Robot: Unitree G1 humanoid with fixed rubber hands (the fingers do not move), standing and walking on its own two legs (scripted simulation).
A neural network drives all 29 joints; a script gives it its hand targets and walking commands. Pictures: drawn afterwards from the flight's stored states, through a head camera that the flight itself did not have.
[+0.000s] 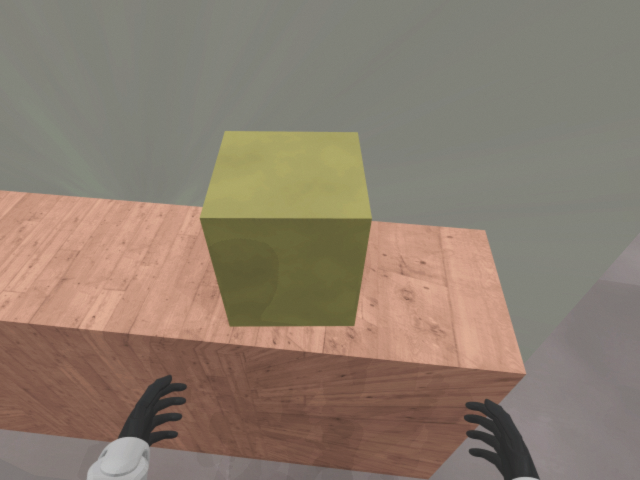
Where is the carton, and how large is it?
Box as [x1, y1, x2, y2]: [200, 131, 371, 326]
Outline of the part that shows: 225,131 201,211 200,220 229,325 354,325 371,221 357,132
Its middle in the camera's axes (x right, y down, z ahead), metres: -0.04 -0.01 +0.63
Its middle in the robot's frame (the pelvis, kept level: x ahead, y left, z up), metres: +0.48 +0.07 +0.03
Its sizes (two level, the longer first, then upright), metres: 0.210 0.200 0.250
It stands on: a pedestal, 0.68 m high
